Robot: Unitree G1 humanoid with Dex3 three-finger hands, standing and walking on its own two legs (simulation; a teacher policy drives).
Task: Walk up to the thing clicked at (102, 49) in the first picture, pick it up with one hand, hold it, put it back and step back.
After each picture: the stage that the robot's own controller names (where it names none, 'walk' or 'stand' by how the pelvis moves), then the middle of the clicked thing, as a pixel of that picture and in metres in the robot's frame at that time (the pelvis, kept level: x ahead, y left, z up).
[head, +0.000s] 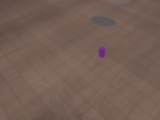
stand; (102, 52) +1.29 -0.22 -0.72
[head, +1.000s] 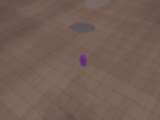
walk; (83, 60) +1.19 +0.10 -0.70
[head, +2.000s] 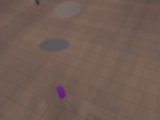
walk; (61, 92) +0.76 +0.29 -0.72
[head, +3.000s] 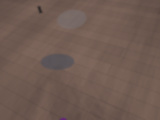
walk; out of the picture +0.48 +0.24 -0.72
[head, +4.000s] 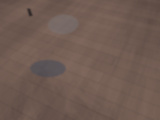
stand; out of the picture +0.41 +0.21 -0.72
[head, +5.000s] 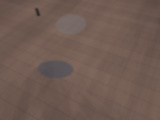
stand; out of the picture +0.37 +0.19 -0.71
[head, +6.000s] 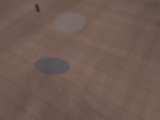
stand; out of the picture +0.39 +0.20 -0.70
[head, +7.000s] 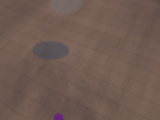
stand; out of the picture +0.41 +0.20 -0.71
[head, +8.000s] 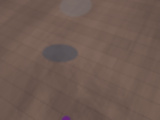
walk; out of the picture +0.40 +0.20 -0.70
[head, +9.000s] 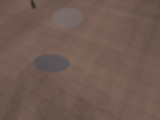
stand; out of the picture +0.39 +0.18 -0.71
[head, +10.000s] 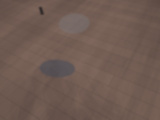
stand; out of the picture +0.37 +0.20 -0.71
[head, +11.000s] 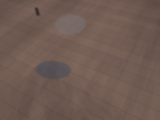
stand; out of the picture +0.36 +0.21 -0.72
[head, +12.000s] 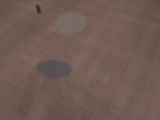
stand; out of the picture +0.34 +0.21 -0.72
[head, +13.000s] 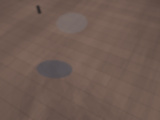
stand; out of the picture +0.35 +0.21 -0.72
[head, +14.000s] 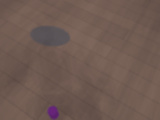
go down; (53, 112) +0.39 +0.19 -0.62
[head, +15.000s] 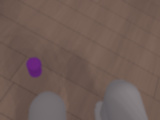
go down; (34, 68) +0.48 +0.16 -0.32
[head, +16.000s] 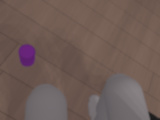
close in; (27, 56) +0.49 +0.16 -0.29
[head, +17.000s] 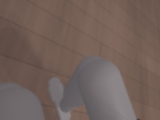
close; out of the picture +0.48 +0.20 -0.25
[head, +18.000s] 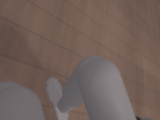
close; out of the picture +0.48 +0.20 -0.25
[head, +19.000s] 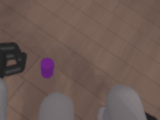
lift; (47, 68) +0.49 +0.13 -0.34
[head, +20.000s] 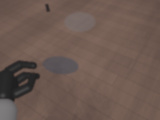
go down; out of the picture +0.39 +0.16 -0.67
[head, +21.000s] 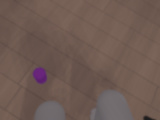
go down; (40, 76) +0.45 +0.15 -0.43
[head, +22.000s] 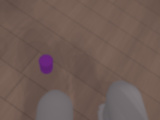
go down; (46, 64) +0.49 +0.13 -0.33
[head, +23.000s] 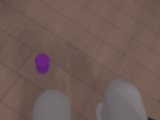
go down; (42, 64) +0.49 +0.13 -0.32
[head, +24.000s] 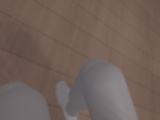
close; out of the picture +0.49 +0.18 -0.24
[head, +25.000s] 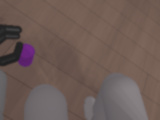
lift; (25, 56) +0.48 +0.16 -0.29
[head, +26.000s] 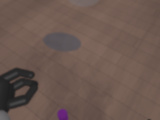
hold; (63, 116) +0.42 +0.14 -0.60
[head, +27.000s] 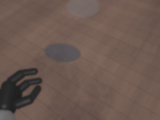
hold; out of the picture +0.39 +0.16 -0.67
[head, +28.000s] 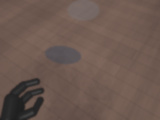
stand; out of the picture +0.40 +0.16 -0.67
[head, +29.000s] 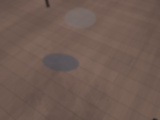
stand; out of the picture +0.38 +0.14 -0.66
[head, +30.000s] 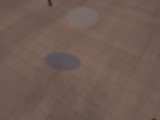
close; out of the picture +0.38 +0.14 -0.66
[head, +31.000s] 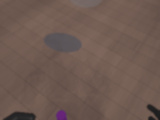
hold; (61, 117) +0.41 +0.14 -0.61
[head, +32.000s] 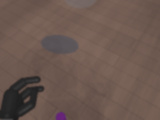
hold; (61, 119) +0.40 +0.15 -0.64
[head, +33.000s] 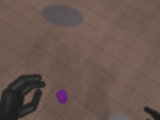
close; (62, 96) +0.43 +0.14 -0.53
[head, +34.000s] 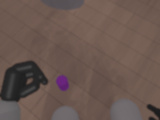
hold; (62, 83) +0.46 +0.13 -0.46
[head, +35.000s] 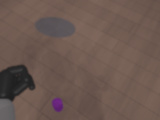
crouch; (57, 105) +0.42 +0.15 -0.58
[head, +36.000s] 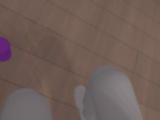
lower; (1, 50) +0.50 +0.16 -0.28
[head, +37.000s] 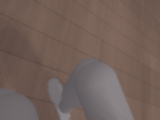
lower; out of the picture +0.49 +0.19 -0.27
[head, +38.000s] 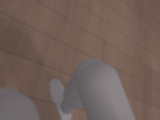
lower; out of the picture +0.49 +0.19 -0.27
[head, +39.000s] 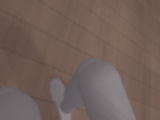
lower; out of the picture +0.49 +0.19 -0.27
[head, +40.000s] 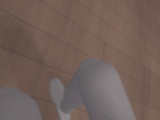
loosen; out of the picture +0.49 +0.19 -0.27
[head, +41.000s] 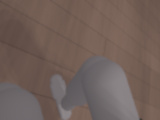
withdraw; out of the picture +0.48 +0.19 -0.26
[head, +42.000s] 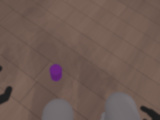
walk; (56, 73) +0.49 +0.12 -0.41
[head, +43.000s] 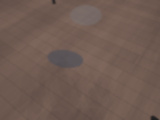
stand; out of the picture +0.40 +0.14 -0.66
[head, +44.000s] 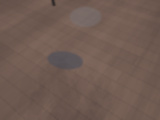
stand; out of the picture +0.40 +0.14 -0.66
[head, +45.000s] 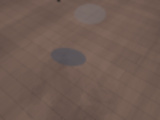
stand; out of the picture +0.41 +0.14 -0.67
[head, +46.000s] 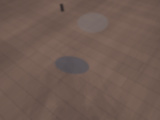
stand; out of the picture +0.40 +0.14 -0.72
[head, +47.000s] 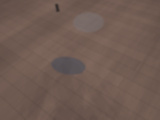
stand; out of the picture +0.39 +0.16 -0.72
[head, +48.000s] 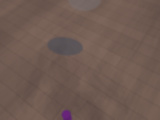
walk; (66, 116) +0.42 +0.15 -0.71
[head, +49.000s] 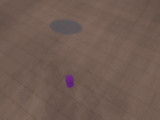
walk; (69, 81) +0.71 +0.13 -0.70
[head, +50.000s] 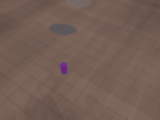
stand; (63, 68) +1.04 +0.18 -0.71
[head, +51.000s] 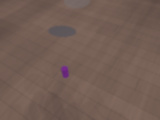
stand; (65, 72) +0.98 +0.20 -0.71
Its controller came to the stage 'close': yes
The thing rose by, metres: 0.00
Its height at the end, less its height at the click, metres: +0.00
